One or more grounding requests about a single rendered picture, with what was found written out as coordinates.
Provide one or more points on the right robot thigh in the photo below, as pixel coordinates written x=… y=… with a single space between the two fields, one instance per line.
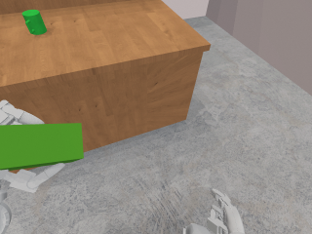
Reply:
x=194 y=229

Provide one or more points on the table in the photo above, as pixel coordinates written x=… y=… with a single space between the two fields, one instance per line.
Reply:
x=121 y=68

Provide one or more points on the sponge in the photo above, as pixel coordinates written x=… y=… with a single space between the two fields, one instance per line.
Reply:
x=38 y=145

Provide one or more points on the right robot hand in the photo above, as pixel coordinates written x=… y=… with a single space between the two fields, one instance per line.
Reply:
x=226 y=221

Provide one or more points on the left robot forearm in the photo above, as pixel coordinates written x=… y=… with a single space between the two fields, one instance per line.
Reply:
x=5 y=212

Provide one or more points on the left robot hand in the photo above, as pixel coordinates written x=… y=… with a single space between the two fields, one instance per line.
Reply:
x=23 y=179

